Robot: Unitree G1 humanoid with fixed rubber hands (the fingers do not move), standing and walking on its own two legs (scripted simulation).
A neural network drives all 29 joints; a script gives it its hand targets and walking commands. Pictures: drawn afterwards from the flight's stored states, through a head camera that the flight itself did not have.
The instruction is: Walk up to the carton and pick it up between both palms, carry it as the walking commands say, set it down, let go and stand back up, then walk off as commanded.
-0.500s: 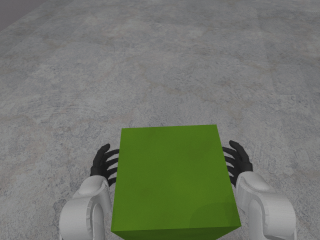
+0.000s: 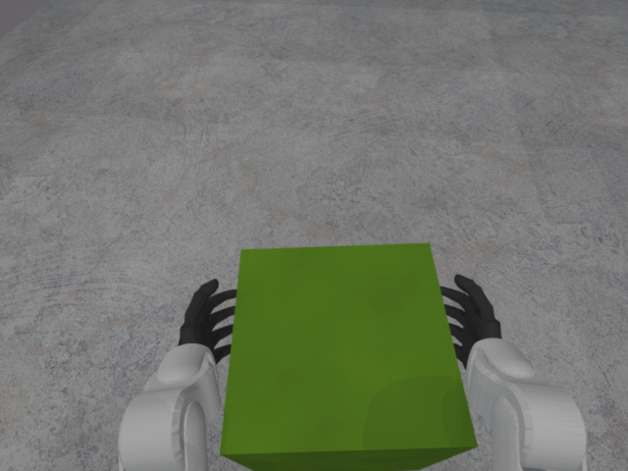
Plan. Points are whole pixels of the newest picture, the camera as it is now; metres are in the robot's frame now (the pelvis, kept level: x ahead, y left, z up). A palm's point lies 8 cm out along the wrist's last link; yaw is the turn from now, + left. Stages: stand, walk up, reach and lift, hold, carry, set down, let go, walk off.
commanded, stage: carry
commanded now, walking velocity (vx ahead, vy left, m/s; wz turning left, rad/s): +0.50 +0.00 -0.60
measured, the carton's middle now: (337, 370) +0.24 +0.01 -0.01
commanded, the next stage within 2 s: none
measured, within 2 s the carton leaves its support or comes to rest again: neither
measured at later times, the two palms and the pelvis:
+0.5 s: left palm (283, 114) +0.62 +0.09 +0.09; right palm (469, 156) +0.51 -0.18 +0.10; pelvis +0.35 +0.04 +0.01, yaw -22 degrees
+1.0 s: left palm (393, 33) +0.92 -0.12 +0.08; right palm (535, 78) +0.76 -0.37 +0.07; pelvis +0.65 -0.11 +0.01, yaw -34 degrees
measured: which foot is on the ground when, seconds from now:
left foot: up 0.00-0.20, down 0.22-0.70, up 0.72-1.00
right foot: down 0.00-0.22, up 0.24-0.68, down 0.70-1.00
